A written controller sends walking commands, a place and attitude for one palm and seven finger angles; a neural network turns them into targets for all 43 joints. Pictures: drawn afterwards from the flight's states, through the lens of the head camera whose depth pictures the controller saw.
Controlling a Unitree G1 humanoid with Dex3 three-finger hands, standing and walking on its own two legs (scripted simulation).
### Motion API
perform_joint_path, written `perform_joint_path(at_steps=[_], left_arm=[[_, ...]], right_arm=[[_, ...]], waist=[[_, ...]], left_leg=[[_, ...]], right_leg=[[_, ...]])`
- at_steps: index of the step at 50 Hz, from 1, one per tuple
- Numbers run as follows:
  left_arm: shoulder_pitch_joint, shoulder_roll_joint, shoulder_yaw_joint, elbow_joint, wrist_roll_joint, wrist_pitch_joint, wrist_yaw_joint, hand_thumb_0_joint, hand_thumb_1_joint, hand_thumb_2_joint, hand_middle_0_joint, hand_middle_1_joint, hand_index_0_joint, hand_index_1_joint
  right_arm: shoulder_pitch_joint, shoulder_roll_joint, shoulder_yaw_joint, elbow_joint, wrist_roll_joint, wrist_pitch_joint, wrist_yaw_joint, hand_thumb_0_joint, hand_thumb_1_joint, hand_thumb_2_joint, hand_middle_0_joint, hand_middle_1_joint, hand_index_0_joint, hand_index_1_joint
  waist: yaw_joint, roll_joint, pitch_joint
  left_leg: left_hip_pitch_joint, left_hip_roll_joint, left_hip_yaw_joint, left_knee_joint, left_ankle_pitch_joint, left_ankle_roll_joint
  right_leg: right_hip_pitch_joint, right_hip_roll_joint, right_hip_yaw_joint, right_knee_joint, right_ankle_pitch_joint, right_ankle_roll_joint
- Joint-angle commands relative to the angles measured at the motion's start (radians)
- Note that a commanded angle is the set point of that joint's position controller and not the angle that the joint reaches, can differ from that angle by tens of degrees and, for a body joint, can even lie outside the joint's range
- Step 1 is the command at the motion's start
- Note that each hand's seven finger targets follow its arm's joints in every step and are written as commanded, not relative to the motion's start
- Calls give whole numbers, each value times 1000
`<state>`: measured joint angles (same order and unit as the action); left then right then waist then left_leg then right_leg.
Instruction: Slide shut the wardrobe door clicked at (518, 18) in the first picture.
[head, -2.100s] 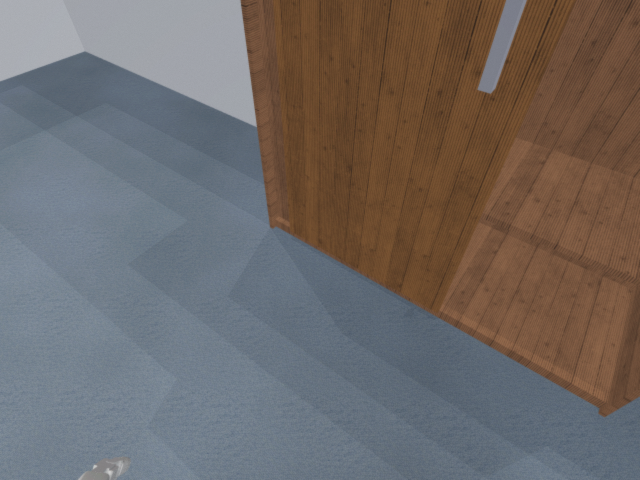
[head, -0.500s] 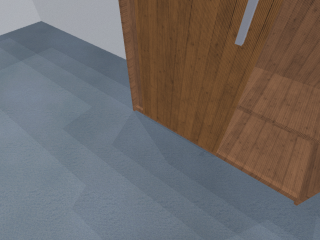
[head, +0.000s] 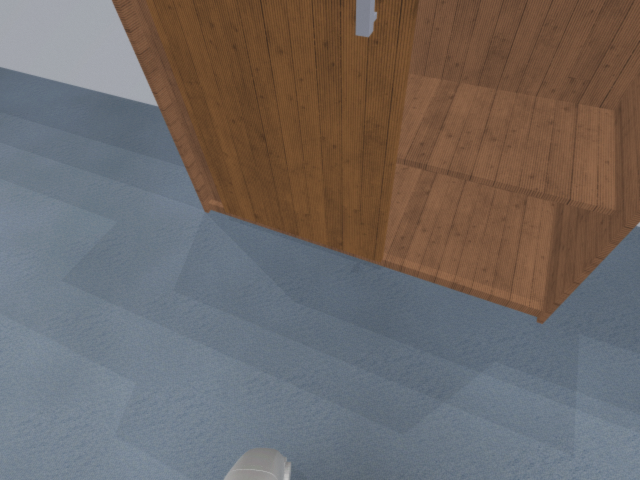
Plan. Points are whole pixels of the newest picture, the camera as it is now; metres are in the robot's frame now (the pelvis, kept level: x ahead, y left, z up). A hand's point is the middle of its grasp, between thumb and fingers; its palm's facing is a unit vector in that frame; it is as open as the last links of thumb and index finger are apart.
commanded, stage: turn to face it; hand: left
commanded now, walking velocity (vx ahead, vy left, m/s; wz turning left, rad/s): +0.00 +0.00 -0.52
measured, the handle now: out of the picture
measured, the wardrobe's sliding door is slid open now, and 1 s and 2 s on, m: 0.55 0.55 0.55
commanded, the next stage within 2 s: take the last steps up to it in 0.50 s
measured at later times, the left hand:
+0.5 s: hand out of the picture +0.09 +0.26 -0.17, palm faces -0.14 -0.96 -0.23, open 7.4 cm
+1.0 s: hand out of the picture +0.10 +0.22 -0.16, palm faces -0.24 -0.95 -0.21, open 7.3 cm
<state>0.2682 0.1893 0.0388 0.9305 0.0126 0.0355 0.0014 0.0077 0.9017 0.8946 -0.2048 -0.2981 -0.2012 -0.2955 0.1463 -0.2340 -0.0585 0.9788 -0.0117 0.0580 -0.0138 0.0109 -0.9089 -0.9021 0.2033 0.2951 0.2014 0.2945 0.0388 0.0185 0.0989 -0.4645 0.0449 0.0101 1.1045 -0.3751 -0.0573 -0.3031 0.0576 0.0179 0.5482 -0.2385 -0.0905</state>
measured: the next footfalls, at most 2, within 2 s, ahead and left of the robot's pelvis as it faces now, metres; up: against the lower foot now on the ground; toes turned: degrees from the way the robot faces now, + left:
left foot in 0.44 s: +0.04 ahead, +0.16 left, +0.00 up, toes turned -13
right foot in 0.82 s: -0.03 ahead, -0.06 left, +0.00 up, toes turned -23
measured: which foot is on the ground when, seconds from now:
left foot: up 0.00-0.42, down 0.44-0.82, up 0.84-1.00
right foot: down 0.00-0.44, up 0.46-0.80, down 0.82-1.00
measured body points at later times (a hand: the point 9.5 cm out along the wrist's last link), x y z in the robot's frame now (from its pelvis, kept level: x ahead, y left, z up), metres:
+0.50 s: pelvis -0.01 +0.06 +0.00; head +0.00 +0.08 +0.45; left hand +0.10 +0.31 -0.15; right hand +0.01 -0.20 -0.12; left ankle +0.00 +0.17 -0.74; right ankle +0.01 -0.06 -0.71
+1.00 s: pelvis +0.03 +0.05 +0.01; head +0.03 +0.04 +0.46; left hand +0.11 +0.27 -0.14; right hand -0.08 -0.17 -0.15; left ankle +0.08 +0.17 -0.67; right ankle -0.07 -0.05 -0.74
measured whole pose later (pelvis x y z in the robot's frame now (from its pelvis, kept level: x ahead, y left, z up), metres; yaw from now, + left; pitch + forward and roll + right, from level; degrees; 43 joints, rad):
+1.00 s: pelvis +0.03 +0.05 +0.01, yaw -18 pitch +0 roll +0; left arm 0.35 0.15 0.04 1.04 0.02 -0.04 0.01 0.00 0.93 0.89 -0.20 -0.30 -0.20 -0.30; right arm 0.39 -0.20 -0.06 1.10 -0.03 0.03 0.02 0.01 -0.91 -0.90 0.20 0.29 0.20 0.29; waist 0.00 0.02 -0.02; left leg -0.47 0.08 0.07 0.99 -0.33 -0.01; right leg -0.06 -0.04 -0.08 0.39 -0.32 0.01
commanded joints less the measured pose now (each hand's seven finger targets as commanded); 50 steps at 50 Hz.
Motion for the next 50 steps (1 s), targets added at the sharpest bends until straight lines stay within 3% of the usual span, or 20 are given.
perform_joint_path(at_steps=[1,6,14,19,20,21,22,23,25,28,30,35,39,40,41,42,43,45,47,50], left_arm=[[30,211,63,-65,2,-32,13,0,900,900,-200,-300,-200,-300],[66,197,68,-50,3,-29,13,0,900,900,-200,-300,-200,-300],[46,218,71,-57,16,-18,13,0,900,900,-200,-300,-200,-300],[-38,229,73,-78,12,-9,17,0,900,900,-200,-300,-200,-300],[-48,210,68,-85,8,-9,15,0,900,900,-200,-300,-200,-300],[-41,168,60,-96,2,-6,10,0,900,900,-200,-300,-200,-300],[-37,132,54,-102,0,-4,2,0,900,900,-200,-300,-200,-300],[-48,161,67,-101,11,-2,2,0,900,900,-200,-300,-200,-300],[6,169,79,-56,27,5,-7,0,900,900,-200,-300,-200,-300],[23,125,61,-42,18,10,-17,0,900,900,-200,-300,-200,-300],[-17,107,46,-48,14,8,-17,0,900,900,-200,-300,-200,-300],[-111,71,16,-64,18,-16,-24,0,900,900,-200,-300,-200,-300],[21,59,16,10,14,-43,-21,0,900,900,-200,-300,-200,-300],[68,102,24,35,16,-55,-12,0,900,900,-200,-300,-200,-300],[165,180,43,68,21,-66,1,0,900,900,-200,-300,-200,-300],[254,248,59,93,12,-66,9,0,900,900,-200,-300,-200,-300],[246,233,56,98,9,-68,15,0,900,900,-200,-300,-200,-300],[164,169,47,97,11,-76,20,0,900,900,-200,-300,-200,-300],[116,115,34,89,14,-90,20,0,900,900,-200,-300,-200,-300],[116,113,29,102,16,-106,18,0,900,900,-200,-300,-200,-300]], right_arm=[[-6,-98,-26,-83,-6,-28,-9,0,-900,-900,200,300,200,300],[-14,-97,-23,-93,-8,-29,-19,0,-900,-900,200,300,200,300],[-14,-91,-13,-113,0,-40,-20,0,-900,-900,200,300,200,300],[144,-80,-10,-78,12,-62,-26,0,-900,-900,200,300,200,300],[179,-95,-11,-68,14,-69,-30,0,-900,-900,200,300,200,300],[192,-144,-18,-72,5,-76,-33,0,-900,-900,200,300,200,300],[149,-219,-31,-102,-7,-68,-31,0,-900,-900,200,300,200,300],[87,-215,-26,-131,-8,-61,-31,0,-900,-900,200,300,200,300],[-1,-134,1,-138,-13,-68,-36,0,-900,-900,200,300,200,300],[21,-120,3,-122,-16,-72,-32,0,-900,-900,200,300,200,300],[83,-114,2,-92,-15,-73,-33,0,-900,-900,200,300,200,300],[243,-140,-11,-8,-23,-79,-19,0,-900,-900,200,300,200,300],[236,-114,-3,31,-12,-80,-10,0,-900,-900,200,300,200,300],[235,-77,3,33,-3,-85,-3,0,-900,-900,200,300,200,300],[209,-21,21,10,4,-95,0,0,-900,-900,200,300,200,300],[107,-45,15,-39,-11,-95,5,0,-900,-900,200,300,200,300],[78,-70,3,-41,-21,-91,11,0,-900,-900,200,300,200,300],[87,-54,-5,-16,-20,-78,23,0,-900,-900,200,300,200,300],[137,-18,-6,9,-22,-71,33,0,-900,-900,200,300,200,300],[152,10,-8,11,-14,-63,45,0,-900,-900,200,300,200,300]], waist=[[-12,-90,-157],[1,-125,-184],[4,-129,-150],[-64,-142,-190],[-79,-96,-191],[-87,60,-176],[-74,284,-108],[-54,194,-58],[7,150,-48],[1,115,-52],[-31,119,-49],[-107,166,-70],[-34,84,-94],[-13,3,-108],[32,-205,-127],[84,-252,-78],[72,-164,-41],[28,-199,71],[-21,-129,100],[-42,-143,96]], left_leg=[[-94,19,-44,19,65,-17],[-123,10,-58,-36,53,-22],[12,-19,-48,-279,-30,8],[297,-51,-30,-636,95,46],[412,-22,-42,-718,136,55],[486,115,-200,-825,39,104],[424,329,-443,-928,-14,174],[240,400,-447,-940,-9,232],[134,275,-294,-906,126,215],[196,181,-108,-848,264,195],[271,178,-96,-817,360,203],[354,229,-170,-841,149,235],[222,160,-96,-727,45,164],[77,122,-51,-630,19,130],[-134,22,80,-418,-101,76],[-269,7,83,-241,-239,55],[-293,39,16,-144,-166,57],[-278,74,2,-74,-59,56],[-231,87,18,-72,56,39],[-172,83,55,-122,146,24]], right_leg=[[166,-231,355,-244,197,-44],[241,-218,390,-245,210,-29],[128,-221,484,-269,123,-98],[3,-170,459,-226,114,-39],[-84,-119,402,-180,46,2],[-231,-30,313,-57,-102,45],[-349,83,135,185,-269,97],[-294,17,101,369,-263,121],[-222,-3,88,556,-173,137],[-224,-25,29,572,-124,143],[-235,-41,-3,463,-133,146],[-125,-60,-85,164,-242,117],[174,-54,-114,-141,-56,91],[348,-134,-20,-197,-61,60],[510,-344,240,-282,-161,-14],[473,-509,454,-370,-221,-109],[405,-508,430,-394,-313,-136],[249,-456,362,-433,-372,-105],[168,-400,189,-422,-194,-64],[123,-360,58,-430,-61,-33]])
